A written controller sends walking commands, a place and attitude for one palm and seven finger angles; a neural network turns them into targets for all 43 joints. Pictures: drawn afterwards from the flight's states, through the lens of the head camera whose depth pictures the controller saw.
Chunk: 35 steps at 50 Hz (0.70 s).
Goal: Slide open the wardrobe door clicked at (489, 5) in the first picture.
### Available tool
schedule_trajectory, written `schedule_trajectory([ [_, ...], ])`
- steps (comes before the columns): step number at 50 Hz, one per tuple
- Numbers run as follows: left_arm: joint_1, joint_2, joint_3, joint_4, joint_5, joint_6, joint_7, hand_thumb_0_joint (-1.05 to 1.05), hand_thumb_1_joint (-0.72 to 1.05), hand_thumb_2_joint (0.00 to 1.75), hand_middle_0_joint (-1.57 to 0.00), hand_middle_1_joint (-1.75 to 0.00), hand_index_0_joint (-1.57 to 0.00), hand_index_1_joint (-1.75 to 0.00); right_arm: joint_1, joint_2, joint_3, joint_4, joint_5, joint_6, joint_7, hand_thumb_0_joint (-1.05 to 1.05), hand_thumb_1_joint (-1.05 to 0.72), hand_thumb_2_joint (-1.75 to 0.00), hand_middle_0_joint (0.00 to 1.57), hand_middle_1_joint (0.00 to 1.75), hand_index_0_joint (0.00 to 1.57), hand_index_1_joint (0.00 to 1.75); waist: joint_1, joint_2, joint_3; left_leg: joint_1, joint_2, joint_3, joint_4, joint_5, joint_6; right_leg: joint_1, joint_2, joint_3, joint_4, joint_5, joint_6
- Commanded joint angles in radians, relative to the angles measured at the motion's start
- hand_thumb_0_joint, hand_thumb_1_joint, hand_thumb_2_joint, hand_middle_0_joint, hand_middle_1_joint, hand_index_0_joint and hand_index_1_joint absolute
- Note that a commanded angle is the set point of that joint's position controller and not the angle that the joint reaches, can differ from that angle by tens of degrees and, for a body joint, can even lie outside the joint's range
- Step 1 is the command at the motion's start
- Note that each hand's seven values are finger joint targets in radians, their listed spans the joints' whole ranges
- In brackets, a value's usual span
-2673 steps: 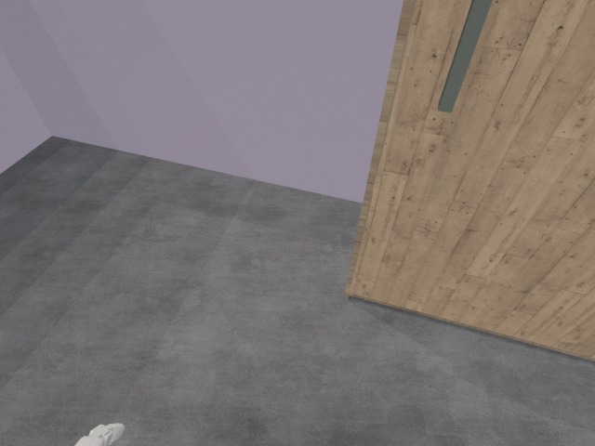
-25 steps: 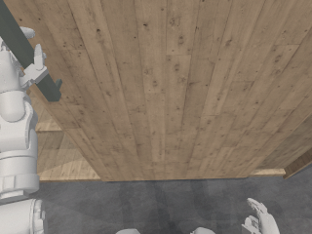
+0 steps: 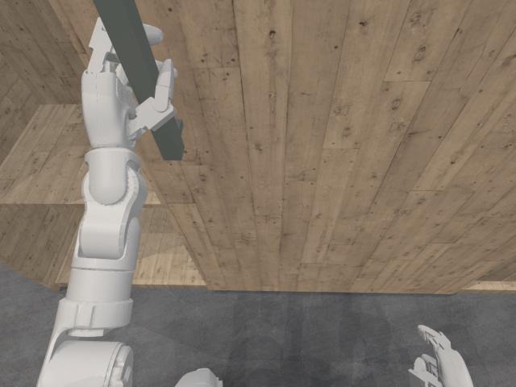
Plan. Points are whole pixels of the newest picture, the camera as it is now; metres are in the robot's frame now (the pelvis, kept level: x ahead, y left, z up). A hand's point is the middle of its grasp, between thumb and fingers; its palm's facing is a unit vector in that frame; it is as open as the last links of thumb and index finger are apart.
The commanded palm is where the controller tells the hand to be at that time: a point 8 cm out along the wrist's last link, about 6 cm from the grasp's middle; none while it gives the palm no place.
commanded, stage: stop walking and hold the door there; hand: left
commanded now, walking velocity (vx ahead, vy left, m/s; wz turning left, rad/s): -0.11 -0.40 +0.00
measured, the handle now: (143, 49) +0.43 +0.14 +0.28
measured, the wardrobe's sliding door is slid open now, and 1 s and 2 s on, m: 0.61 0.61 0.61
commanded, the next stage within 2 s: loosen the grip on the handle in 0.88 s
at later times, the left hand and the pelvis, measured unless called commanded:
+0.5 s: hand (165, 104) +0.39 +0.12 +0.24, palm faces +0.01 -1.00 -0.04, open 6.5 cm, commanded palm +0.37 +0.15 +0.21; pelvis -0.01 +0.02 +0.01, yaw +2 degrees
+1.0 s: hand (164, 104) +0.38 +0.12 +0.24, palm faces +0.04 -0.99 -0.10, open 6.7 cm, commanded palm +0.36 +0.17 +0.23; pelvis -0.02 +0.02 +0.02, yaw +1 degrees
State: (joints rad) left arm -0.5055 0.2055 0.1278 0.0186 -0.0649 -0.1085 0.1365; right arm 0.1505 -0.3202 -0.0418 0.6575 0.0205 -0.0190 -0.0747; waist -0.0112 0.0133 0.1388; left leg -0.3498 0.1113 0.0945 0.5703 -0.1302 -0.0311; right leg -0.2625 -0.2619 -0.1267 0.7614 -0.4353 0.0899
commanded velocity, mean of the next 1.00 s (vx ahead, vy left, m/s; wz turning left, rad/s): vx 0.00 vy -0.06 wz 0.00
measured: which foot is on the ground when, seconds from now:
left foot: down 0.00-0.24, up 0.26-0.44, down 0.46-1.00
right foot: up 0.00-0.18, down 0.20-1.00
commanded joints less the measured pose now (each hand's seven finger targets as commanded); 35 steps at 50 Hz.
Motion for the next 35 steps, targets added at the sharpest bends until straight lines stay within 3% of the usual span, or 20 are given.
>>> schedule_trajectory([
  [1, -0.497, -0.020, -0.189, -0.270, 0.019, -0.132, -0.074, 0.00, 0.90, 0.90, -0.45, -1.40, -0.45, -1.40, -0.077, -0.055, -0.035, -0.150, 0.014, -0.071, 0.037, 0.00, -0.90, -0.90, 0.20, 0.30, 0.20, 0.30, -0.020, 0.123, -0.437, 0.371, 0.318, -0.366, -0.178, 0.469, 0.220, -0.198, 0.191, 0.115, 0.389, -0.178, -0.062],
  [2, -0.380, -0.041, -0.203, -0.194, 0.014, -0.109, -0.074, 0.00, 0.90, 0.90, -0.45, -1.40, -0.45, -1.40, -0.086, -0.026, -0.028, -0.144, 0.016, -0.076, 0.032, 0.00, -0.90, -0.90, 0.20, 0.30, 0.20, 0.30, -0.010, 0.090, -0.379, 0.370, 0.299, -0.314, -0.143, 0.526, 0.236, -0.217, 0.183, 0.107, 0.267, -0.140, -0.058],
  [3, -0.377, 0.069, -0.107, -0.240, 0.014, -0.095, -0.065, 0.00, 0.90, 0.90, -0.45, -1.40, -0.45, -1.40, -0.082, -0.030, -0.019, -0.130, 0.007, -0.072, 0.029, 0.00, -0.90, -0.90, 0.20, 0.30, 0.20, 0.30, -0.012, 0.217, -0.392, 0.349, 0.283, -0.265, -0.112, 0.532, 0.217, -0.193, 0.180, 0.093, 0.202, -0.121, -0.052],
  [5, -0.477, -0.007, -0.204, -0.280, 0.024, -0.088, -0.079, 0.00, 0.90, 0.90, -0.45, -1.40, -0.45, -1.40, -0.099, -0.009, -0.005, -0.142, 0.005, -0.068, 0.048, 0.00, -0.90, -0.90, 0.20, 0.30, 0.20, 0.30, -0.018, 0.281, -0.391, 0.295, 0.261, -0.188, -0.079, 0.513, 0.176, -0.103, 0.195, 0.076, 0.079, -0.045, -0.062],
  [8, -0.473, 0.010, -0.198, -0.238, 0.016, -0.072, -0.089, 0.00, 0.90, 0.90, -0.45, -1.40, -0.45, -1.40, -0.090, -0.017, -0.005, -0.151, 0.008, -0.067, 0.059, 0.00, -0.90, -0.90, 0.20, 0.30, 0.20, 0.30, -0.004, 0.208, -0.435, 0.252, 0.267, -0.172, -0.032, 0.400, 0.148, 0.039, 0.228, 0.077, -0.092, 0.071, -0.075],
  [10, -0.482, 0.039, -0.180, -0.208, 0.023, -0.063, -0.087, 0.00, 0.90, 0.90, -0.45, -1.40, -0.45, -1.40, -0.100, 0.001, 0.010, -0.160, 0.012, -0.064, 0.051, 0.00, -0.90, -0.90, 0.20, 0.30, 0.20, 0.30, 0.006, 0.054, -0.449, 0.158, 0.194, -0.126, 0.058, 0.205, 0.105, 0.156, 0.176, 0.129, -0.260, 0.295, -0.088],
  [11, -0.474, 0.098, -0.134, -0.190, 0.031, -0.055, -0.077, 0.00, 0.90, 0.90, -0.45, -1.40, -0.45, -1.40, -0.089, 0.029, 0.020, -0.161, 0.017, -0.059, 0.042, 0.00, -0.90, -0.90, 0.20, 0.30, 0.20, 0.30, 0.000, -0.161, -0.452, 0.103, 0.074, -0.034, 0.180, 0.008, 0.049, 0.165, 0.051, 0.253, -0.346, 0.501, -0.127],
  [12, -0.407, 0.133, -0.097, -0.143, 0.019, -0.032, -0.067, 0.00, 0.90, 0.90, -0.45, -1.40, -0.45, -1.40, -0.091, 0.036, 0.024, -0.168, 0.020, -0.063, 0.032, 0.00, -0.90, -0.90, 0.20, 0.30, 0.20, 0.30, 0.008, -0.324, -0.414, -0.004, -0.055, -0.027, 0.299, -0.333, 0.005, 0.173, -0.040, 0.367, -0.374, 0.655, -0.195],
  [13, -0.399, 0.122, -0.092, -0.127, 0.006, -0.024, -0.073, 0.00, 0.90, 0.90, -0.45, -1.40, -0.45, -1.40, -0.109, 0.029, 0.023, -0.171, 0.018, -0.069, 0.031, 0.00, -0.90, -0.90, 0.20, 0.30, 0.20, 0.30, 0.026, -0.389, -0.379, -0.068, -0.092, -0.084, 0.436, -0.405, 0.001, 0.198, -0.054, 0.367, -0.360, 0.791, -0.211],
  [16, -0.389, 0.064, -0.120, -0.140, 0.010, -0.043, -0.073, 0.00, 0.90, 0.90, -0.45, -1.40, -0.45, -1.40, -0.130, 0.057, 0.057, -0.155, 0.001, -0.071, 0.011, 0.00, -0.90, -0.90, 0.20, 0.30, 0.20, 0.30, 0.030, -0.230, -0.412, -0.110, -0.083, -0.079, 0.398, -0.392, 0.000, 0.304, -0.030, 0.248, -0.251, 1.000, -0.222],
  [19, -0.357, 0.054, -0.119, -0.131, 0.019, -0.057, -0.063, 0.00, 0.90, 0.90, -0.45, -1.40, -0.45, -1.40, -0.126, 0.051, 0.058, -0.154, -0.008, -0.061, -0.002, 0.00, -0.90, -0.90, 0.20, 0.30, 0.20, 0.30, 0.036, -0.232, -0.434, -0.007, -0.099, -0.023, 0.060, -0.257, 0.010, 0.337, 0.025, 0.184, -0.196, 1.022, -0.194],
  [21, -0.393, 0.020, -0.171, -0.158, 0.019, -0.071, -0.067, 0.00, 0.90, 0.90, -0.45, -1.40, -0.45, -1.40, -0.112, 0.046, 0.049, -0.152, -0.009, -0.049, -0.004, 0.00, -0.90, -0.90, 0.20, 0.30, 0.20, 0.30, 0.024, -0.192, -0.488, 0.168, -0.070, -0.003, -0.137, -0.004, 0.019, 0.294, 0.054, 0.155, -0.147, 0.947, -0.146],
  [22, -0.418, 0.002, -0.211, -0.174, 0.012, -0.074, -0.069, 0.00, 0.90, 0.90, -0.45, -1.40, -0.45, -1.40, -0.113, 0.028, 0.041, -0.154, -0.002, -0.044, -0.001, 0.00, -0.90, -0.90, 0.20, 0.30, 0.20, 0.30, 0.014, -0.094, -0.498, 0.296, 0.015, -0.052, -0.186, 0.294, 0.042, 0.209, 0.081, 0.124, -0.111, 0.805, -0.109],
  [23, -0.430, -0.016, -0.220, -0.175, 0.007, -0.077, -0.074, 0.00, 0.90, 0.90, -0.45, -1.40, -0.45, -1.40, -0.109, -0.009, 0.020, -0.172, 0.005, -0.043, 0.011, 0.00, -0.90, -0.90, 0.20, 0.30, 0.20, 0.30, 0.026, 0.059, -0.534, 0.440, 0.161, -0.202, -0.097, 0.692, 0.108, 0.056, 0.148, 0.101, -0.092, 0.575, -0.068],
  [24, -0.463, -0.075, -0.272, -0.157, 0.007, -0.077, -0.086, 0.00, 0.90, 0.90, -0.45, -1.40, -0.45, -1.40, -0.100, 0.004, 0.027, -0.174, 0.013, -0.040, 0.034, 0.00, -0.90, -0.90, 0.20, 0.30, 0.20, 0.30, 0.015, 0.116, -0.531, 0.494, 0.225, -0.242, -0.073, 0.860, 0.149, -0.032, 0.189, 0.122, -0.084, 0.208, -0.066],
  [25, -0.464, -0.102, -0.291, -0.125, 0.021, -0.076, -0.093, 0.00, 0.90, 0.90, -0.45, -1.40, -0.45, -1.40, -0.091, 0.010, 0.030, -0.168, 0.007, -0.042, 0.046, 0.00, -0.90, -0.90, 0.20, 0.30, 0.20, 0.30, 0.000, 0.185, -0.483, 0.555, 0.230, -0.230, -0.069, 0.942, 0.157, -0.124, 0.216, 0.112, -0.086, 0.059, -0.079],
  [27, -0.502, -0.071, -0.287, -0.168, 0.032, -0.080, -0.095, 0.00, 0.90, 0.90, -0.45, -1.40, -0.45, -1.40, -0.082, 0.000, 0.026, -0.161, -0.008, -0.043, 0.048, 0.00, -0.90, -0.90, 0.20, 0.30, 0.20, 0.30, -0.010, 0.250, -0.453, 0.588, 0.210, -0.218, -0.067, 0.973, 0.146, -0.178, 0.223, 0.096, -0.053, 0.005, -0.083],
  [32, -0.467, -0.062, -0.266, -0.098, 0.028, -0.075, -0.099, 0.00, 0.90, 0.90, -0.45, -1.40, -0.45, -1.40, -0.066, -0.024, 0.013, -0.175, 0.005, -0.032, 0.049, 0.00, -0.90, -0.90, 0.20, 0.30, 0.20, 0.30, -0.004, 0.104, -0.448, 0.468, 0.155, -0.107, -0.017, 0.732, 0.101, 0.018, 0.253, 0.051, -0.245, 0.233, -0.090],
  [34, -0.437, -0.038, -0.236, -0.062, 0.035, -0.072, -0.096, 0.00, 0.90, 0.90, -0.45, -1.40, -0.45, -1.40, -0.080, -0.012, 0.019, -0.185, 0.007, -0.022, 0.038, 0.00, -0.90, -0.90, 0.20, 0.30, 0.20, 0.30, 0.004, 0.038, -0.462, 0.303, 0.110, -0.055, 0.048, 0.511, 0.066, 0.181, 0.190, 0.091, -0.287, 0.559, -0.101],
  [35, -0.433, 0.002, -0.202, -0.050, 0.035, -0.072, -0.090, 0.00, 0.90, 0.90, -0.45, -1.40, -0.45, -1.40, -0.075, -0.002, 0.019, -0.181, 0.007, -0.017, 0.028, 0.00, -0.90, -0.90, 0.20, 0.30, 0.20, 0.30, -0.001, -0.035, -0.475, 0.233, 0.067, -0.025, 0.087, 0.356, 0.038, 0.224, 0.110, 0.152, -0.268, 0.767, -0.122],
])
